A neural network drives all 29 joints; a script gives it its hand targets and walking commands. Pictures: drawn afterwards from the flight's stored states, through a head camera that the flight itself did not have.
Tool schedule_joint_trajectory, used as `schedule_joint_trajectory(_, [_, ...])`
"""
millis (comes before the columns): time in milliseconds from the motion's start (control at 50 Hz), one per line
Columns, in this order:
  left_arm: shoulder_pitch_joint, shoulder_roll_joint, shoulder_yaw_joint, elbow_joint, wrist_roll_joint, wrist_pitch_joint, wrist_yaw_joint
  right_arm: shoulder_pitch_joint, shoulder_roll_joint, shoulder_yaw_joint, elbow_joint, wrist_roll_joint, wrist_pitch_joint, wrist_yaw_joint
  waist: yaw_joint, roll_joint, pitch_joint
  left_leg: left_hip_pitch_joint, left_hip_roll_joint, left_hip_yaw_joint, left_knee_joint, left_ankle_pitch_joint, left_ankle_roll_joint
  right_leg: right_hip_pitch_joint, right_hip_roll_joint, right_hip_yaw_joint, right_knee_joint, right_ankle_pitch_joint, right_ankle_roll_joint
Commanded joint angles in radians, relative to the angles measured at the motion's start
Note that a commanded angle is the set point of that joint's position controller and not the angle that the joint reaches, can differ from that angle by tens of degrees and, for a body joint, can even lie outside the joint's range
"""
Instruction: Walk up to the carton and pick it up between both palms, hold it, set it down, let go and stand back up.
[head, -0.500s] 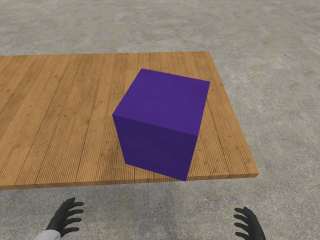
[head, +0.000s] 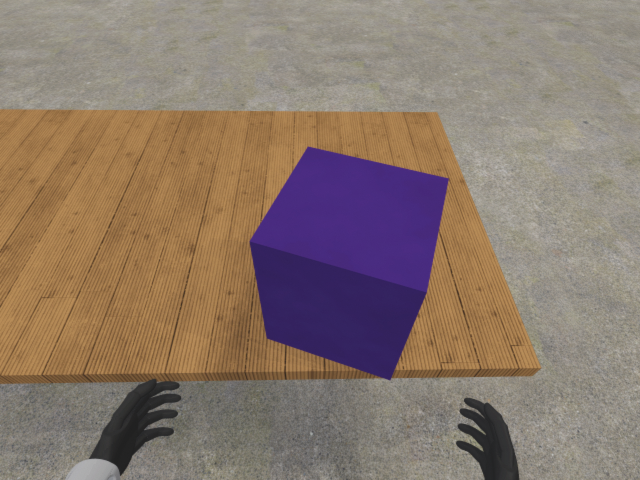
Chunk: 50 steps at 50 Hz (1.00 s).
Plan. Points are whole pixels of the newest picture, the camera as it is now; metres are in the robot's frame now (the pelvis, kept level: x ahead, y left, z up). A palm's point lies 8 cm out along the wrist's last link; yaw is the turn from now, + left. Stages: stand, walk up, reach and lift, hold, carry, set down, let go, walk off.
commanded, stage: reach and lift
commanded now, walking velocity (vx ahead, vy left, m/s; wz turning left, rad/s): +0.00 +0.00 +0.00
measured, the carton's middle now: (349, 265) +0.41 -0.01 +0.00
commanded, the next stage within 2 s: none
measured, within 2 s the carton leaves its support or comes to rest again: neither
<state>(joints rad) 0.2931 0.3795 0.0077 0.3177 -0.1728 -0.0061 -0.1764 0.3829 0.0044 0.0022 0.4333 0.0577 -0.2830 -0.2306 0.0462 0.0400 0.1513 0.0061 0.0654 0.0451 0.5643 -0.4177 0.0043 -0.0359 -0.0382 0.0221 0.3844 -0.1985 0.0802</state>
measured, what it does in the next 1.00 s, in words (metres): stands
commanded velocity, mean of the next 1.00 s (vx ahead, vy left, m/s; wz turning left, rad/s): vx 0.00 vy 0.00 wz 0.00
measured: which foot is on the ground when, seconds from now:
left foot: down 0.00-1.00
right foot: down 0.00-1.00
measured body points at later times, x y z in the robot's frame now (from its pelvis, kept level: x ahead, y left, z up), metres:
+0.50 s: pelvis -0.02 +0.03 -0.01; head -0.03 +0.06 +0.44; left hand +0.18 +0.27 -0.02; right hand +0.15 -0.15 -0.03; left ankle -0.06 +0.10 -0.73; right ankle +0.02 -0.19 -0.73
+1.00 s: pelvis -0.02 +0.03 +0.00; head -0.05 +0.06 +0.44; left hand +0.24 +0.26 +0.01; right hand +0.21 -0.16 +0.00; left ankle -0.06 +0.10 -0.73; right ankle +0.02 -0.19 -0.73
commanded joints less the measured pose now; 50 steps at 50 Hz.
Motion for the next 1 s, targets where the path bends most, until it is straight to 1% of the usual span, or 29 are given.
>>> schedule_joint_trajectory(0, [-0.08,0.179,0.071,-0.195,-0.016,-0.082,-0.008,0.005,-0.039,-0.006,-0.156,0.008,-0.1,-0.022,-0.015,0.113,-0.085,-0.112,-0.029,0.007,-0.088,0.709,-0.112,0.067,0.061,-0.018,-0.039,0.184,-0.122])
schedule_joint_trajectory(20, [-0.08,0.181,0.065,-0.211,-0.02,-0.087,-0.009,0.0,-0.046,-0.006,-0.162,0.007,-0.11,-0.023,-0.019,0.112,-0.088,-0.106,-0.024,0.001,-0.084,0.726,-0.119,0.058,0.064,-0.023,-0.038,0.18,-0.122])
schedule_joint_trajectory(60, [-0.082,0.181,0.063,-0.222,-0.028,-0.098,-0.014,-0.007,-0.037,-0.009,-0.17,0.009,-0.129,-0.031,-0.016,0.108,-0.079,-0.106,-0.021,-0.001,-0.078,0.744,-0.12,0.058,0.066,-0.024,-0.043,0.175,-0.122])
schedule_joint_trajectory(100, [-0.062,0.181,0.054,-0.234,-0.035,-0.109,-0.017,0.006,-0.029,-0.006,-0.162,0.004,-0.15,-0.037,-0.026,0.107,-0.087,-0.101,-0.015,-0.011,-0.072,0.773,-0.125,0.058,0.066,-0.026,-0.039,0.184,-0.125])
schedule_joint_trajectory(120, [-0.073,0.183,0.058,-0.247,-0.037,-0.112,-0.018,-0.006,-0.025,-0.007,-0.172,0.01,-0.159,-0.04,-0.019,0.117,-0.092,-0.106,-0.016,-0.008,-0.07,0.772,-0.128,0.059,0.067,-0.023,-0.038,0.173,-0.126])
schedule_joint_trajectory(200, [-0.071,0.186,0.047,-0.284,-0.045,-0.13,-0.018,-0.012,-0.011,-0.004,-0.176,0.009,-0.192,-0.046,-0.025,0.14,-0.099,-0.112,-0.009,-0.016,-0.064,0.787,-0.134,0.058,0.069,-0.023,-0.032,0.156,-0.129])
schedule_joint_trajectory(240, [-0.085,0.189,0.042,-0.28,-0.048,-0.132,-0.016,-0.03,-0.006,-0.004,-0.181,0.016,-0.201,-0.046,-0.022,0.155,-0.091,-0.128,-0.005,-0.017,-0.066,0.763,-0.137,0.057,0.066,-0.022,-0.03,0.127,-0.133])
schedule_joint_trajectory(260, [-0.092,0.187,0.041,-0.293,-0.051,-0.135,-0.015,-0.033,0.002,-0.009,-0.175,0.014,-0.202,-0.046,-0.026,0.162,-0.092,-0.134,-0.003,-0.02,-0.071,0.74,-0.133,0.057,0.065,-0.026,-0.032,0.117,-0.134])
schedule_joint_trajectory(300, [-0.118,0.199,0.035,-0.292,-0.051,-0.138,-0.015,-0.053,0.003,-0.007,-0.187,0.023,-0.207,-0.05,-0.019,0.17,-0.087,-0.147,0.003,-0.022,-0.072,0.71,-0.133,0.061,0.061,-0.021,-0.027,0.093,-0.134])
schedule_joint_trajectory(320, [-0.122,0.194,0.029,-0.296,-0.055,-0.141,-0.017,-0.057,0.01,-0.012,-0.184,0.018,-0.208,-0.055,-0.028,0.159,-0.079,-0.158,0.002,-0.021,-0.078,0.685,-0.129,0.059,0.057,-0.022,-0.03,0.088,-0.134])
schedule_joint_trajectory(340, [-0.136,0.199,0.029,-0.289,-0.06,-0.142,-0.017,-0.061,0.015,-0.005,-0.18,0.017,-0.205,-0.056,-0.025,0.152,-0.072,-0.175,0.006,-0.028,-0.082,0.659,-0.128,0.067,0.059,-0.022,-0.025,0.073,-0.137])
schedule_joint_trajectory(360, [-0.152,0.195,0.025,-0.294,-0.059,-0.143,-0.013,-0.083,0.015,-0.003,-0.183,0.02,-0.206,-0.057,-0.025,0.169,-0.075,-0.186,0.013,-0.033,-0.086,0.643,-0.127,0.07,0.056,-0.023,-0.019,0.064,-0.141])
schedule_joint_trajectory(400, [-0.185,0.2,0.013,-0.299,-0.063,-0.147,-0.01,-0.112,0.016,-0.011,-0.186,0.022,-0.203,-0.06,-0.026,0.161,-0.078,-0.198,0.019,-0.045,-0.096,0.597,-0.123,0.07,0.057,-0.021,-0.01,0.039,-0.14])
schedule_joint_trajectory(420, [-0.201,0.205,0.016,-0.287,-0.068,-0.145,-0.008,-0.133,0.013,-0.004,-0.19,0.022,-0.198,-0.06,-0.02,0.162,-0.091,-0.208,0.02,-0.046,-0.096,0.563,-0.121,0.077,0.051,-0.016,-0.007,0.019,-0.143])
schedule_joint_trajectory(460, [-0.241,0.204,0.007,-0.283,-0.08,-0.14,-0.004,-0.166,0.002,-0.022,-0.178,0.02,-0.18,-0.064,-0.036,0.158,-0.084,-0.234,0.026,-0.058,-0.11,0.504,-0.116,0.074,0.046,-0.017,-0.002,-0.002,-0.142])
schedule_joint_trajectory(500, [-0.299,0.218,0.003,-0.268,-0.088,-0.124,0.004,-0.217,-0.01,-0.031,-0.189,0.025,-0.15,-0.067,-0.03,0.153,-0.088,-0.261,0.029,-0.063,-0.121,0.438,-0.111,0.079,0.04,-0.009,0.005,-0.031,-0.141])
schedule_joint_trajectory(560, [-0.35,0.211,-0.014,-0.261,-0.097,-0.1,0.012,-0.278,-0.02,-0.039,-0.194,0.033,-0.105,-0.073,-0.045,0.155,-0.093,-0.284,0.046,-0.087,-0.138,0.409,-0.107,0.094,0.043,-0.013,0.021,-0.03,-0.136])
schedule_joint_trajectory(600, [-0.386,0.219,-0.024,-0.274,-0.1,-0.089,0.023,-0.308,-0.033,-0.042,-0.21,0.038,-0.082,-0.075,-0.045,0.173,-0.116,-0.286,0.053,-0.097,-0.142,0.42,-0.113,0.097,0.043,-0.009,0.026,-0.026,-0.139])
schedule_joint_trajectory(620, [-0.4,0.219,-0.032,-0.284,-0.104,-0.084,0.028,-0.309,-0.041,-0.052,-0.198,0.03,-0.069,-0.076,-0.061,0.167,-0.132,-0.278,0.06,-0.106,-0.145,0.446,-0.117,0.101,0.045,-0.012,0.027,-0.007,-0.136])
schedule_joint_trajectory(640, [-0.41,0.224,-0.028,-0.277,-0.105,-0.075,0.031,-0.322,-0.048,-0.056,-0.205,0.034,-0.058,-0.075,-0.06,0.175,-0.137,-0.274,0.06,-0.11,-0.143,0.459,-0.12,0.1,0.044,-0.008,0.031,-0.006,-0.137])
schedule_joint_trajectory(680, [-0.431,0.217,-0.034,-0.275,-0.107,-0.062,0.035,-0.343,-0.048,-0.05,-0.204,0.04,-0.033,-0.077,-0.069,0.162,-0.145,-0.274,0.059,-0.105,-0.145,0.466,-0.121,0.103,0.044,-0.011,0.031,0.002,-0.138])
schedule_joint_trajectory(700, [-0.455,0.22,-0.032,-0.25,-0.109,-0.054,0.037,-0.374,-0.052,-0.047,-0.2,0.049,-0.022,-0.077,-0.071,0.164,-0.14,-0.281,0.061,-0.103,-0.147,0.464,-0.12,0.098,0.041,-0.008,0.026,0.008,-0.14])
schedule_joint_trajectory(780, [-0.525,0.22,-0.046,-0.256,-0.117,-0.022,0.042,-0.434,-0.07,-0.044,-0.231,0.065,0.038,-0.075,-0.087,0.148,-0.16,-0.292,0.064,-0.113,-0.168,0.44,-0.114,0.128,0.046,-0.013,0.023,0.016,-0.138])
schedule_joint_trajectory(820, [-0.552,0.228,-0.033,-0.236,-0.118,-0.006,0.042,-0.46,-0.068,-0.036,-0.251,0.069,0.066,-0.076,-0.081,0.151,-0.164,-0.298,0.056,-0.098,-0.173,0.438,-0.113,0.139,0.044,-0.01,0.019,0.023,-0.142])
schedule_joint_trajectory(880, [-0.549,0.217,-0.032,-0.241,-0.107,0.023,0.048,-0.457,-0.095,-0.039,-0.267,0.081,0.097,-0.077,-0.087,0.145,-0.174,-0.265,0.052,-0.094,-0.174,0.498,-0.122,0.137,0.051,-0.017,0.011,0.066,-0.137])
schedule_joint_trajectory(900, [-0.565,0.221,-0.018,-0.24,-0.107,0.03,0.048,-0.472,-0.089,-0.037,-0.292,0.088,0.106,-0.075,-0.078,0.15,-0.186,-0.258,0.048,-0.084,-0.17,0.519,-0.123,0.133,0.049,-0.017,0.006,0.077,-0.138])
schedule_joint_trajectory(940, [-0.582,0.229,-0.006,-0.229,-0.109,0.042,0.042,-0.48,-0.074,-0.026,-0.313,0.085,0.13,-0.079,-0.086,0.126,-0.196,-0.247,0.04,-0.075,-0.172,0.509,-0.108,0.142,0.049,-0.016,0.002,0.089,-0.137])
schedule_joint_trajectory(960, [-0.581,0.219,-0.008,-0.218,-0.107,0.048,0.039,-0.483,-0.073,-0.027,-0.322,0.093,0.136,-0.08,-0.086,0.124,-0.195,-0.252,0.039,-0.07,-0.173,0.51,-0.106,0.145,0.048,-0.015,-0.003,0.095,-0.138])
schedule_joint_trajectory(980, [-0.621,0.221,-0.005,-0.224,-0.108,0.051,0.038,-0.514,-0.083,-0.024,-0.329,0.09,0.146,-0.082,-0.083,0.129,-0.207,-0.247,0.032,-0.066,-0.174,0.498,-0.108,0.139,0.049,-0.017,-0.003,0.093,-0.137])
